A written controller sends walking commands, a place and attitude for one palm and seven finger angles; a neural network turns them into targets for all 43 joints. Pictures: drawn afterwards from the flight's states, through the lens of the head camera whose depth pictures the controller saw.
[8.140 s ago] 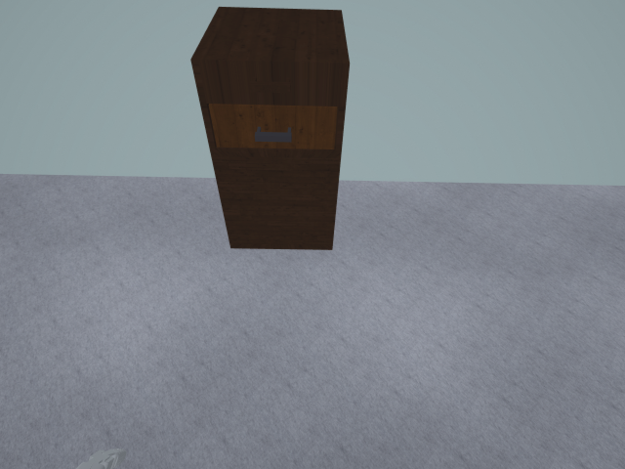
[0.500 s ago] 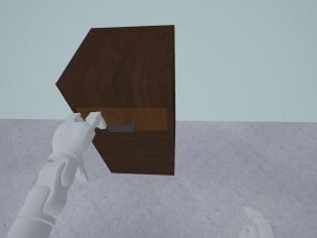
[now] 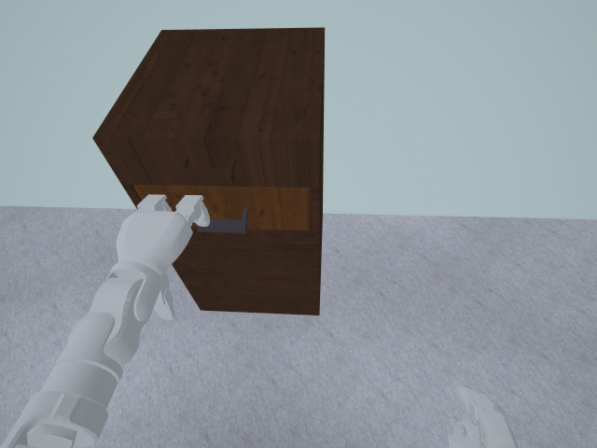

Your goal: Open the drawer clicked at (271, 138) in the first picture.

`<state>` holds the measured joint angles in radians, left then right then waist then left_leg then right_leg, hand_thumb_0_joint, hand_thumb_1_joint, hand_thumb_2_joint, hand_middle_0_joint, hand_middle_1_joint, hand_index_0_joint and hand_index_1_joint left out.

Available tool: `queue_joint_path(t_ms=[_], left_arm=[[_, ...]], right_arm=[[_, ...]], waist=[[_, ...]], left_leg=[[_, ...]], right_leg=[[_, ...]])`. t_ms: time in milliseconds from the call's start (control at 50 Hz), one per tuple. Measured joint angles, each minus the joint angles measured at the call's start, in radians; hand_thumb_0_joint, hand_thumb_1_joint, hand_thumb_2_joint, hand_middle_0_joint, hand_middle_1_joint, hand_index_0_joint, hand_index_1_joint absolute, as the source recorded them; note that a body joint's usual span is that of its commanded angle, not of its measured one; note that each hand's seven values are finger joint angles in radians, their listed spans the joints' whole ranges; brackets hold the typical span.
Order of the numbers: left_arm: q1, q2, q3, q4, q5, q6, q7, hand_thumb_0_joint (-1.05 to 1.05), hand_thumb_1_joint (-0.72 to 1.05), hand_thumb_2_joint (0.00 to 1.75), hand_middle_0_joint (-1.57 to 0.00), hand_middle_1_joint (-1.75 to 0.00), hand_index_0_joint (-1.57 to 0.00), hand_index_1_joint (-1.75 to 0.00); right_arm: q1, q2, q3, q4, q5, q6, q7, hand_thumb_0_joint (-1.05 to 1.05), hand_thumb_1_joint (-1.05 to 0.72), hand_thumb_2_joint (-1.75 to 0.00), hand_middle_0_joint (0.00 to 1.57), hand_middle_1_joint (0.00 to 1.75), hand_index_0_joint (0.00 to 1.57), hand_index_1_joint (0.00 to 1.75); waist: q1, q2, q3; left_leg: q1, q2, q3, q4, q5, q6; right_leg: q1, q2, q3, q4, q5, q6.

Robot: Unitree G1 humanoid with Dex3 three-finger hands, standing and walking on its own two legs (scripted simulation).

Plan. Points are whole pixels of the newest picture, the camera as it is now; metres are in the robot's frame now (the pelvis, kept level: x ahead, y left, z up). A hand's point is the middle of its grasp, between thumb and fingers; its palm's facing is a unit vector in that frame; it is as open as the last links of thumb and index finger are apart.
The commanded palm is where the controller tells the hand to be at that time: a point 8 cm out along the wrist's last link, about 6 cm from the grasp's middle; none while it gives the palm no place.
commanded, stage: move the hooked fingers above the handle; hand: left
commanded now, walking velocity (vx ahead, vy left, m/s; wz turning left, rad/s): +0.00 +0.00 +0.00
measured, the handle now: (223, 219) +0.58 +0.25 -0.17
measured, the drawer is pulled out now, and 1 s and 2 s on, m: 0.00 0.00 0.00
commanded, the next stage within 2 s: none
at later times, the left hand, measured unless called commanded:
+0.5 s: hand (200, 232) +0.43 +0.22 -0.02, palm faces +0.00 -0.02 -1.00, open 13.8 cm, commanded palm +0.41 +0.24 +0.03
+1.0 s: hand (208, 232) +0.48 +0.24 -0.09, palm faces +0.00 +0.03 -1.00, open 13.8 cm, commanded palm +0.48 +0.24 -0.04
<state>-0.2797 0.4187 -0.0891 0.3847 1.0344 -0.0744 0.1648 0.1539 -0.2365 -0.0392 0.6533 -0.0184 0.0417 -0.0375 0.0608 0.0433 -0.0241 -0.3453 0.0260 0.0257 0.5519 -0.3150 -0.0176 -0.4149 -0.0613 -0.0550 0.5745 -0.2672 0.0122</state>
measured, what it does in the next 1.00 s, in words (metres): lowers itself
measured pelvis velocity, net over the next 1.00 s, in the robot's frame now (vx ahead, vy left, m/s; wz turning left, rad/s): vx -0.03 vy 0.02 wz -0.02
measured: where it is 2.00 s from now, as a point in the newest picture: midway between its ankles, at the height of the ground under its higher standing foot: outside the picture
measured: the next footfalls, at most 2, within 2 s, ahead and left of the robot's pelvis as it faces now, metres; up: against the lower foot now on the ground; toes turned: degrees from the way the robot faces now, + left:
none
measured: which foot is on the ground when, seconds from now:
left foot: down 0.00-1.00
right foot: down 0.00-1.00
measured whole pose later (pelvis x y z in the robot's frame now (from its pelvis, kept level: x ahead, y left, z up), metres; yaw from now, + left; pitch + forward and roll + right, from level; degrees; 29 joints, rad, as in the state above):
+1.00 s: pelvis -0.03 +0.02 -0.08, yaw -1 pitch +27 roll -2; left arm -0.89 0.53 0.03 1.20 1.19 -0.09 0.51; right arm 0.30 -0.27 -0.06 0.76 -0.07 0.06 0.02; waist -0.15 0.05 -0.17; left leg -1.10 0.04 0.02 1.11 -0.50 0.01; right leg -1.13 -0.06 -0.03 1.04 -0.39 0.03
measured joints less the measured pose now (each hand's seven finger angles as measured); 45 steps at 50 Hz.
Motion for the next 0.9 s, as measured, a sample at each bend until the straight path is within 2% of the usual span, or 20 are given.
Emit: queue_joint_path(t_ms=[60,120,180,240,340,420,460,560,660,740,800,860,900], left_arm=[[-0.045,-0.005,0.019,0.059,0.018,-0.021,0.055,0.0,-0.49,0.3,-0.32,-1.2,-0.33,-1.2],[-0.089,-0.005,0.045,0.139,0.029,-0.004,0.094,0.0,-0.49,0.3,-0.32,-1.2,-0.32,-1.2],[-0.123,0.001,0.058,0.222,0.033,0.029,0.11,0.0,-0.49,0.3,-0.32,-1.2,-0.32,-1.2],[-0.147,0.008,0.062,0.292,0.034,0.038,0.104,0.0,-0.49,0.3,-0.32,-1.2,-0.32,-1.2],[-0.196,0.012,0.059,0.371,0.051,-0.027,0.107,0.0,-0.49,0.3,-0.32,-1.2,-0.32,-1.2],[-0.259,0.012,0.074,0.431,0.083,-0.088,0.163,0.0,-0.49,0.3,-0.32,-1.2,-0.32,-1.2],[-0.296,0.018,0.09,0.469,0.098,-0.094,0.203,0.0,-0.49,0.3,-0.32,-1.2,-0.32,-1.2],[-0.384,0.042,0.125,0.585,0.112,-0.029,0.272,0.0,-0.49,0.3,-0.32,-1.2,-0.32,-1.2],[-0.442,0.061,0.116,0.692,0.094,0.029,0.242,0.0,-0.49,0.3,-0.32,-1.2,-0.32,-1.2],[-0.474,0.075,0.106,0.723,0.09,-0.016,0.195,0.0,-0.49,0.3,-0.32,-1.2,-0.32,-1.2],[-0.501,0.089,0.111,0.717,0.11,-0.073,0.192,0.0,-0.49,0.3,-0.32,-1.2,-0.32,-1.2],[-0.536,0.104,0.13,0.722,0.131,-0.105,0.227,0.0,-0.49,0.3,-0.32,-1.2,-0.32,-1.2],[-0.549,0.101,0.138,0.729,0.143,-0.11,0.284,0.0,-0.49,0.3,-0.33,-1.2,-0.32,-1.2]], right_arm=[[0.017,-0.001,-0.012,0.015,-0.001,-0.001,0.002,0.01,-0.91,-0.9,0.2,0.3,0.21,0.3],[0.037,-0.004,-0.021,0.031,0.001,0.005,0.006,0.01,-0.91,-0.9,0.2,0.3,0.21,0.3],[0.062,-0.009,-0.028,0.041,0.004,0.012,0.01,0.01,-0.91,-0.9,0.2,0.3,0.21,0.3],[0.09,-0.015,-0.035,0.048,0.005,0.019,0.01,0.01,-0.91,-0.9,0.2,0.3,0.21,0.3],[0.128,-0.021,-0.049,0.06,-0.002,0.022,0.004,0.01,-0.91,-0.9,0.2,0.3,0.21,0.3],[0.14,-0.024,-0.055,0.072,-0.011,0.019,0.008,0.01,-0.91,-0.9,0.2,0.3,0.2,0.3],[0.139,-0.025,-0.055,0.078,-0.016,0.019,0.015,0.0,-0.91,-0.9,0.2,0.3,0.2,0.3],[0.136,-0.026,-0.055,0.084,-0.024,0.018,0.038,0.0,-0.91,-0.9,0.2,0.3,0.2,0.3],[0.146,-0.025,-0.047,0.089,-0.023,0.021,0.046,0.0,-0.91,-0.9,0.2,0.3,0.21,0.3],[0.164,-0.022,-0.04,0.094,-0.028,0.013,0.036,0.0,-0.91,-0.9,0.2,0.3,0.21,0.3],[0.174,-0.021,-0.038,0.098,-0.037,0.007,0.031,0.0,-0.91,-0.9,0.2,0.3,0.21,0.3],[0.176,-0.026,-0.035,0.102,-0.047,0.007,0.035,0.0,-0.91,-0.9,0.2,0.3,0.21,0.3],[0.179,-0.03,-0.035,0.102,-0.051,0.009,0.039,0.0,-0.91,-0.9,0.2,0.3,0.21,0.3]], waist=[[-0.012,0.0,-0.012],[-0.028,0.001,-0.025],[-0.042,0.005,-0.037],[-0.056,0.007,-0.046],[-0.075,0.0,-0.057],[-0.097,-0.006,-0.071],[-0.11,-0.008,-0.08],[-0.137,-0.003,-0.097],[-0.151,0.007,-0.105],[-0.164,0.003,-0.117],[-0.178,-0.003,-0.13],[-0.194,-0.004,-0.144],[-0.195,-0.001,-0.15]], left_leg=[[-0.04,0.002,0.002,0.029,-0.011,0.001],[-0.075,0.003,0.008,0.05,-0.019,0.001],[-0.105,0.005,0.014,0.065,-0.025,0.003],[-0.133,0.006,0.017,0.08,-0.03,0.004],[-0.193,0.007,0.015,0.125,-0.045,0.006],[-0.267,0.008,0.011,0.184,-0.065,0.007],[-0.31,0.009,0.012,0.216,-0.075,0.008],[-0.405,0.013,0.018,0.278,-0.094,0.012],[-0.459,0.015,0.023,0.309,-0.102,0.018],[-0.506,0.014,0.017,0.345,-0.114,0.021],[-0.561,0.015,0.009,0.395,-0.133,0.022],[-0.625,0.018,0.003,0.453,-0.156,0.023],[-0.665,0.018,-0.001,0.491,-0.17,0.025]], right_leg=[[-0.04,0.001,0.003,0.024,-0.007,0.0],[-0.077,0.002,0.01,0.044,-0.012,0.0],[-0.11,0.004,0.017,0.058,-0.014,0.001],[-0.139,0.005,0.021,0.071,-0.016,0.002],[-0.195,0.004,0.021,0.108,-0.028,0.003],[-0.264,0.003,0.021,0.158,-0.043,0.003],[-0.306,0.003,0.023,0.185,-0.05,0.003],[-0.401,0.006,0.033,0.238,-0.058,0.006],[-0.453,0.008,0.039,0.259,-0.058,0.011],[-0.495,0.006,0.035,0.287,-0.068,0.015],[-0.543,0.005,0.03,0.327,-0.083,0.015],[-0.602,0.006,0.027,0.376,-0.101,0.016],[-0.638,0.004,0.025,0.408,-0.112,0.017]])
